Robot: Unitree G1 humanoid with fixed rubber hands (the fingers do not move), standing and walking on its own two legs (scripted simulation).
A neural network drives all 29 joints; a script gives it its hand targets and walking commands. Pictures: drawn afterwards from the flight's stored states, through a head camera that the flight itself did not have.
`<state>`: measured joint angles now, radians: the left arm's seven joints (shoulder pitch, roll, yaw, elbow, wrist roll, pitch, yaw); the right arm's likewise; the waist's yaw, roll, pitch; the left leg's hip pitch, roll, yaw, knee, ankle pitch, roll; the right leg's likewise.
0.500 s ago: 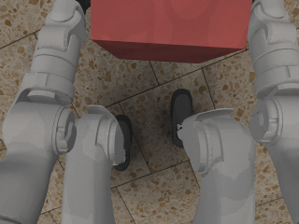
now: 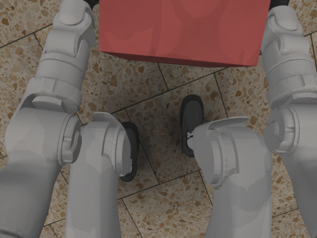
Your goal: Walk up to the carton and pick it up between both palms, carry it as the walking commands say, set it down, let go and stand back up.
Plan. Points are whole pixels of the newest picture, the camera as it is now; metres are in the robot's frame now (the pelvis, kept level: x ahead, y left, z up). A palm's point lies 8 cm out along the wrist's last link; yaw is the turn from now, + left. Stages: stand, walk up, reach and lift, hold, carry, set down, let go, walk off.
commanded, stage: set down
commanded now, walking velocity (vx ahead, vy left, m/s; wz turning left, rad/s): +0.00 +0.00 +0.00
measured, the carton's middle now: (176, 19) +0.51 -0.06 -0.24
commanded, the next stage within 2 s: let go in 1.86 s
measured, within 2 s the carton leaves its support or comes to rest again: neither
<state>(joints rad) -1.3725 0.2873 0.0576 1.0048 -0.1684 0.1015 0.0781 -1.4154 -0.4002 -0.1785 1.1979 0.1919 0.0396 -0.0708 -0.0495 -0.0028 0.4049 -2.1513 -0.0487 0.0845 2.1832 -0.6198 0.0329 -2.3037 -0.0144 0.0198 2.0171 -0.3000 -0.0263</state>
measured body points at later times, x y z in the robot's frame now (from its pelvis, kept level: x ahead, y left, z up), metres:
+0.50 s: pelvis +0.00 +0.00 +0.00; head +0.38 -0.02 +0.23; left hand +0.55 +0.13 -0.19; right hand +0.50 -0.30 -0.20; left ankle +0.11 +0.10 -0.34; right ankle +0.18 -0.12 -0.34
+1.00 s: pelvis +0.01 +0.00 +0.04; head +0.37 -0.05 +0.30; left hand +0.58 +0.13 -0.09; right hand +0.51 -0.28 -0.11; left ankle +0.11 +0.10 -0.34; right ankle +0.18 -0.12 -0.34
